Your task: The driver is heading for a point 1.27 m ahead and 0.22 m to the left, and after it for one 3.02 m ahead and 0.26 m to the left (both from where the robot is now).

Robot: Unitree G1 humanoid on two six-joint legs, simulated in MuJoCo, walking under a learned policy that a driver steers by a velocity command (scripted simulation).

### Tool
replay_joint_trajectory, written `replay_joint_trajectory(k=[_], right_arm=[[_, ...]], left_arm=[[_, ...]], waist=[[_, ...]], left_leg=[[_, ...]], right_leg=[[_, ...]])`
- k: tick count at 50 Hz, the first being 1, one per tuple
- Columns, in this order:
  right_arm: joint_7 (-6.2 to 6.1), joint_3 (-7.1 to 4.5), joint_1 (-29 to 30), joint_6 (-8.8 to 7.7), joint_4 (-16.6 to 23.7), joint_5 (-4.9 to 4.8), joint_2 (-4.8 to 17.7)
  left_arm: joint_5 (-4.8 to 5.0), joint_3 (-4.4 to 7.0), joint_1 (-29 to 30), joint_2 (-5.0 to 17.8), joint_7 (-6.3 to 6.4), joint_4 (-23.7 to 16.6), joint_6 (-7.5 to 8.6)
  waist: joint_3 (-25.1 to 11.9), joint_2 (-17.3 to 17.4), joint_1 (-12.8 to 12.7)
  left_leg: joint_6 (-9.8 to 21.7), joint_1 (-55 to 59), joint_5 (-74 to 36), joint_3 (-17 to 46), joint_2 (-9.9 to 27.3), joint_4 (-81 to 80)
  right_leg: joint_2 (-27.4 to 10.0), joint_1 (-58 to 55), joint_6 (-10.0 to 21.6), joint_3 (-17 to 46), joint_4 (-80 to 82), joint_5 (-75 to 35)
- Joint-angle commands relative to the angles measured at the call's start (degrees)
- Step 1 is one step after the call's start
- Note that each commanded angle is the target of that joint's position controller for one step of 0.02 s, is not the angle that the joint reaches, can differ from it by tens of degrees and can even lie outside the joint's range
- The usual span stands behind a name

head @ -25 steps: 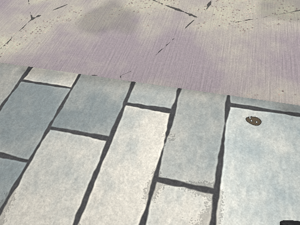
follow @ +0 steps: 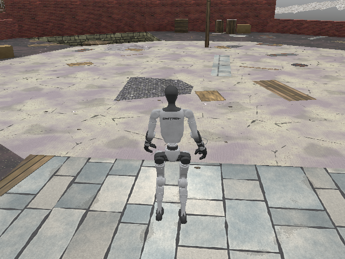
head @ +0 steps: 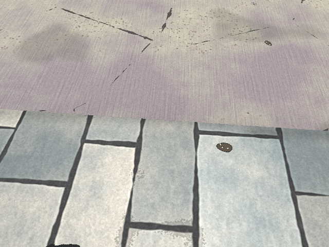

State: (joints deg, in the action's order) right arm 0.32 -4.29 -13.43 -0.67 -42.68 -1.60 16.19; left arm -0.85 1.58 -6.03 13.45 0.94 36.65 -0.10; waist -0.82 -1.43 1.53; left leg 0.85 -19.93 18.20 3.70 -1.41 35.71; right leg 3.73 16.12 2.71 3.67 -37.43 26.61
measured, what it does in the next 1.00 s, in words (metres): walks ahead: left foot, then right foot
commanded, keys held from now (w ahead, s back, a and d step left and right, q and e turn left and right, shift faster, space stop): w+q+shift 0.40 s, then w+e+shift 0.60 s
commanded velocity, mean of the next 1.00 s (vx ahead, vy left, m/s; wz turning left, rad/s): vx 0.83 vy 0.00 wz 0.12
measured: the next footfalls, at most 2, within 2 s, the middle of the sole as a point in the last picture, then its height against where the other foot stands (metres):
left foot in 0.46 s outside the picture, level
right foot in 0.94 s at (88, 189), level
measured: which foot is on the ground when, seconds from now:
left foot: down 0.00-0.08, up 0.10-0.44, down 0.46-0.92, up 0.94-1.00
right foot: down 0.00-0.46, up 0.48-0.92, down 0.94-1.00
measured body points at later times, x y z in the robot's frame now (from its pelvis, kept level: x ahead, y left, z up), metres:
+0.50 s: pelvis +0.25 +0.15 -0.04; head +0.29 +0.16 +0.41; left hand +0.08 +0.37 -0.16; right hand +0.57 +0.03 -0.11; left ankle +0.32 +0.23 -0.73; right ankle +0.03 -0.10 -0.63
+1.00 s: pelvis +0.65 +0.32 -0.02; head +0.66 +0.34 +0.43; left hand +0.66 +0.62 -0.15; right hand +0.78 +0.08 -0.14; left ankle +0.42 +0.36 -0.55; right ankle +0.72 +0.33 -0.73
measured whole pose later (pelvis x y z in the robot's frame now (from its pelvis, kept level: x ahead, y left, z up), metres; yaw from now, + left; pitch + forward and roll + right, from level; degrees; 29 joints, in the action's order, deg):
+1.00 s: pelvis +0.65 +0.32 -0.02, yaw +7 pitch -1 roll +0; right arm -1.8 -0.5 -16.8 -3.7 -46.0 1.8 14.3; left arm -0.1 3.6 -17.1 17.7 -1.3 46.9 0.7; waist 2.6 -1.3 -4.5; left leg -1.9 -11.4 19.2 -4.3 -3.7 85.1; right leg 9.0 24.7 12.9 -6.8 -39.7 16.5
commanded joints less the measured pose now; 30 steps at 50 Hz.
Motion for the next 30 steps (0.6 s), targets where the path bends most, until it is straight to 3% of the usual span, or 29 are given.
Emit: replay_joint_trajectory(k=[1,2,3,4,5,6,7,8,9,11,13,16,17,19,20,21,22,23,24,25,26,27,28,29,30], right_arm=[[-0.34,-2.41,-0.8,-1.72,4.2,-0.5,10.1],[-0.7,-2.36,2.5,-1.87,5.7,-0.63,9.7],[-0.88,-2.03,7.9,-1.73,8.1,-0.95,8.5],[-1.01,-1.16,14.0,-1.82,11.7,-1.24,5.1],[-0.84,-0.04,14.0,-2.3,13.1,-2.07,1.7],[-0.67,-0.66,10.5,-2.69,12.7,-1.37,5.2],[-0.34,-0.65,8.6,-2.68,12.1,-1.5,5.0],[1.18,-1.34,12.3,-0.5,12.1,5.16,6.5],[2.5,-1.23,12.8,0.51,13.0,5.56,5.5],[4.41,-0.37,12.7,1.35,13.3,4.46,4.0],[5.22,0.17,14.7,1.65,14.6,3.72,3.9],[6.48,1.47,19.0,1.67,15.9,3.99,3.1],[6.78,1.94,20.3,1.62,16.3,4.01,2.5],[6.06,2.21,18.7,1.7,15.5,3.85,2.2],[5.31,1.7,14.6,1.62,14.4,3.72,3.4],[4.63,0.96,6.3,1.26,12.4,3.97,4.8],[3.58,-0.57,-6.6,0.92,8.2,4.33,7.4],[2.43,-2.44,-11.7,0.74,5.1,4.66,12.0],[1.71,-3.3,-8.7,0.66,6.4,4.53,18.8],[1.27,-3.59,-11.1,0.95,7.9,3.77,17.4],[0.51,-2.99,-9.2,0.28,4.9,4.59,15.4],[0.11,-2.01,-7.6,-0.91,3.3,4.78,11.8],[0.05,-1.11,-4.6,-2.16,3.0,4.85,9.2],[0.11,-0.41,-2.6,-3.13,2.6,4.19,7.4],[0.39,0.19,-2.7,-4.18,2.0,3.63,5.4]], left_arm=[[2.84,3.11,0.3,6.4,-0.62,-5.0,3.08],[2.8,3.42,-1.3,6.4,-0.93,-4.4,4.26],[2.17,4.11,-6.9,7.2,-1.02,-2.5,5.25],[0.59,5.53,-16.7,11.1,-0.77,0.8,5.84],[0.61,6.84,-18.6,13.9,-0.89,2.6,6.16],[0.39,5.86,-15.7,10.5,-0.77,2.0,6.15],[0.54,5.2,-14.9,8.0,-0.53,1.4,6.17],[-3.92,4.32,-16.9,8.7,-0.5,2.6,5.26],[-3.49,4.28,-17.3,8.8,-0.54,3.6,5.12],[-2.13,3.76,-18.3,8.8,-0.59,5.1,5.58],[-1.81,3.14,-17.8,8.1,-0.78,6.4,6.18],[-1.44,2.86,-17.8,8.7,-0.6,8.1,6.48],[-1.38,2.91,-18.7,9.6,-0.46,8.9,6.44],[-1.2,3.1,-20.2,12.2,-0.12,10.0,6.28],[-1.18,3.42,-21.1,14.1,0.1,10.4,5.75],[-1.18,3.66,-21.9,15.9,0.29,10.8,5.14],[-0.9,3.57,-21.0,16.7,0.26,10.5,5.02],[-1.43,2.95,-20.6,13.6,-0.12,9.6,5.02],[0.71,0.84,-24.1,5.9,-1.37,4.4,5.3],[0.6,1.9,-14.7,12.0,-1.32,2.5,5.99],[1.93,1.9,-11.7,11.0,-1.2,2.2,5.95],[1.51,1.13,-13.5,9.0,-1.21,3.5,5.82],[0.58,0.88,-14.8,7.8,-1.72,4.7,4.99],[0.07,0.76,-18.9,6.6,-2.19,7.0,3.4],[-0.1,0.88,-19.9,6.2,-2.58,8.2,2.08]], waist=[[4.3,14.5,-3.3],[4.1,14.4,-5.2],[2.6,12.5,-8.9],[1.1,7.1,-13.3],[0.6,-6.4,-12.2],[2.5,-3.6,-8.8],[2.9,-2.1,-7.7],[3.5,1.9,-8.4],[5.4,0.1,-7.7],[6.6,-3.5,-7.1],[8.0,-4.5,-5.4],[10.1,-3.7,-5.4],[10.5,-3.7,-5.7],[7.5,-5.1,-4.0],[4.0,-6.6,-1.2],[-1.1,-8.0,3.3],[-7.3,-7.5,9.6],[-10.3,-2.1,10.7],[-19.7,15.4,3.1],[-23.6,4.1,9.0],[-11.9,2.9,6.7],[-3.2,-0.4,3.1],[-0.5,-1.1,0.0],[1.6,0.9,-3.1],[2.9,2.4,-4.1]], left_leg=[[14.5,-2.4,35.1,32.7,13.8,-23.1],[12.9,-6.7,30.8,31.0,12.0,-22.0],[9.2,-16.3,24.6,25.4,7.9,-18.6],[2.2,-30.4,15.9,13.6,0.6,-8.0],[0.8,-38.5,8.3,5.6,-1.7,11.3],[1.5,-42.6,7.7,6.2,3.8,21.8],[1.9,-43.9,4.9,6.2,5.1,27.3],[2.2,-42.8,5.1,0.2,4.0,30.3],[2.4,-43.8,3.7,-0.2,4.9,33.9],[2.6,-42.8,0.4,-0.7,6.1,38.5],[2.5,-39.9,-3.1,-1.4,6.6,36.8],[3.3,-29.6,-9.2,-7.6,6.1,22.5],[4.6,-25.3,-9.3,-10.6,5.2,17.8],[7.9,-14.0,-6.3,-16.1,0.1,12.5],[9.3,-8.9,-3.5,-17.2,-2.6,12.1],[10.9,2.3,0.5,-15.6,-5.1,11.0],[12.6,20.7,-1.1,-11.6,-6.5,6.4],[12.6,35.7,4.1,0.6,0.0,2.3],[16.1,48.6,16.6,35.3,20.9,-9.8],[14.4,44.1,20.8,41.9,21.1,-18.1],[13.7,34.8,15.7,33.0,21.5,-19.6],[12.1,22.5,8.8,25.4,20.0,-20.2],[10.7,14.1,5.3,19.3,17.7,-21.3],[9.0,8.4,4.6,13.5,16.0,-24.1],[7.5,4.9,2.7,10.7,15.1,-25.9]], right_leg=[[-0.6,5.1,1.3,0.0,-0.3,5.9],[-1.9,-1.5,2.4,1.6,4.8,2.6],[-4.5,-15.5,3.9,3.5,12.6,-0.3],[-11.0,-31.7,5.7,9.4,19.7,3.7],[-23.2,-37.1,8.9,26.5,25.7,8.6],[-27.2,-34.9,10.7,28.5,24.4,6.7],[-26.7,-33.6,10.5,25.2,24.5,3.9],[-26.1,-30.3,8.9,21.2,26.7,4.8],[-23.8,-29.0,7.3,15.7,27.8,2.1],[-20.6,-25.4,4.8,6.6,29.6,-5.8],[-18.9,-21.4,3.0,-1.2,31.1,-13.6],[-16.2,-15.8,1.5,-11.6,33.6,-20.0],[-16.3,-15.2,1.2,-14.1,33.6,-26.7],[-16.8,-17.1,0.6,-18.1,26.1,-62.7],[-18.1,-19.5,0.4,-18.6,18.1,-78.7],[-20.3,-17.3,1.1,-17.8,6.8,-85.9],[-20.7,-9.3,1.4,-17.0,-7.1,-82.3],[-16.3,5.5,0.6,-15.6,-27.0,-45.8],[-7.3,24.4,-1.1,-10.6,-50.8,3.1],[-6.2,26.4,0.0,0.5,-54.7,-5.2],[-7.0,29.4,0.2,0.8,-54.2,-10.2],[-9.4,26.7,0.3,0.8,-49.3,-12.2],[-11.3,22.1,0.4,1.9,-45.0,-13.1],[-12.1,18.2,0.0,2.1,-42.5,-14.3],[-12.7,16.2,-0.3,2.7,-40.3,-14.6]])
